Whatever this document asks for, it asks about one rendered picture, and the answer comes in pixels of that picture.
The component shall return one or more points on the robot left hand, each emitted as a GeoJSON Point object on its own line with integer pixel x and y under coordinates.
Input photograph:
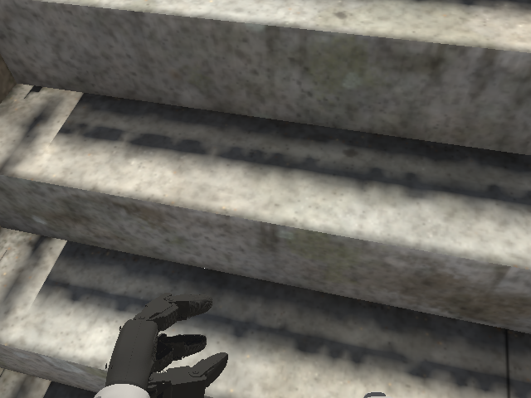
{"type": "Point", "coordinates": [139, 352]}

